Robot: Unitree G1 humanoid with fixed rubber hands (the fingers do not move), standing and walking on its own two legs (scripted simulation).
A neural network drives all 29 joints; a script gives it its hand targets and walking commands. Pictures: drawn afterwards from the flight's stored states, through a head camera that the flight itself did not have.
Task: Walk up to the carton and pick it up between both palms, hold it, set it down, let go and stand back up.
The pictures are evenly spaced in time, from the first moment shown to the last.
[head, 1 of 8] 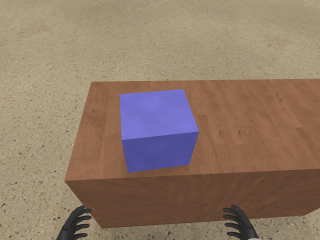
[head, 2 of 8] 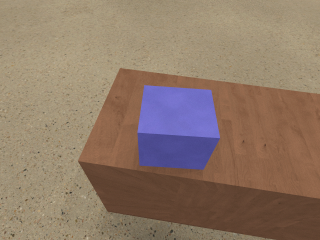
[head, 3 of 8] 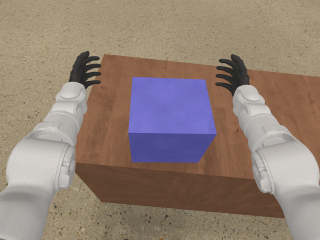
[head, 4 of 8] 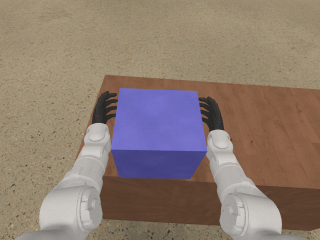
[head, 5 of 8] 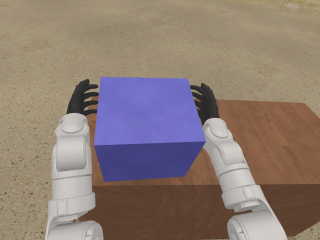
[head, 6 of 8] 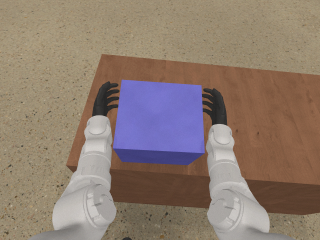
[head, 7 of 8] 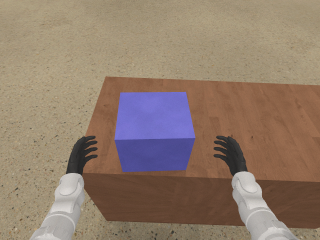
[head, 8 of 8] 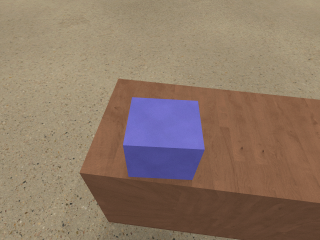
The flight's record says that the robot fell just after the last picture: no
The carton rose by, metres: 0.20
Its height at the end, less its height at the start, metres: +0.00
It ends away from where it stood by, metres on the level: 0.04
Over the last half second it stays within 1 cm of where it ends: yes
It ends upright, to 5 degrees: yes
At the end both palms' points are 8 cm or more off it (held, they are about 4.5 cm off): yes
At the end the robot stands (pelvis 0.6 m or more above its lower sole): yes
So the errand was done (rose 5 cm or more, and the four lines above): yes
